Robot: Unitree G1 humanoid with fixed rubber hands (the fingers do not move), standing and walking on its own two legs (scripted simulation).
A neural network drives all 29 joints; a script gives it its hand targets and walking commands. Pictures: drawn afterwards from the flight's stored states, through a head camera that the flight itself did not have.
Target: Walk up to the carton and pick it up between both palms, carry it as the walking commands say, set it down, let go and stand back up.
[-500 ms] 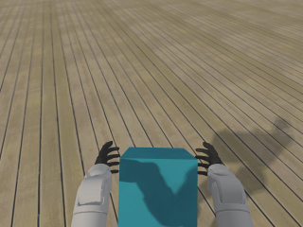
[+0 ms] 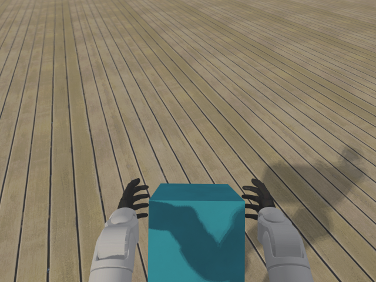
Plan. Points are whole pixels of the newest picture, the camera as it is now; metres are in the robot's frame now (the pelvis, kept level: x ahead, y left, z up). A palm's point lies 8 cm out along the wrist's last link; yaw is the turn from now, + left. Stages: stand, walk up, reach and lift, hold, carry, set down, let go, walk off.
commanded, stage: carry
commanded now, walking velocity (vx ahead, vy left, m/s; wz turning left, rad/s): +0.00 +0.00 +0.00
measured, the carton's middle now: (195, 233) +0.30 -0.01 -0.11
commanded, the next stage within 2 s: hold in 0.06 s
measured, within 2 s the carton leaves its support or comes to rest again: neither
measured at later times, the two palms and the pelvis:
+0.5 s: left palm (113, 224) +0.25 +0.16 +0.05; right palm (261, 219) +0.25 -0.13 +0.05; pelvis -0.04 +0.01 +0.00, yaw -3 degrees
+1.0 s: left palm (128, 221) +0.29 +0.15 -0.02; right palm (255, 222) +0.28 -0.14 -0.01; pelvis -0.04 +0.02 -0.01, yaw -5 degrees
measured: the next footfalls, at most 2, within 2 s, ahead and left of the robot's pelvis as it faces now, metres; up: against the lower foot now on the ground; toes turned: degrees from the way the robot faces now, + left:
none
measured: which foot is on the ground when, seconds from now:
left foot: down 0.00-1.00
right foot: down 0.00-1.00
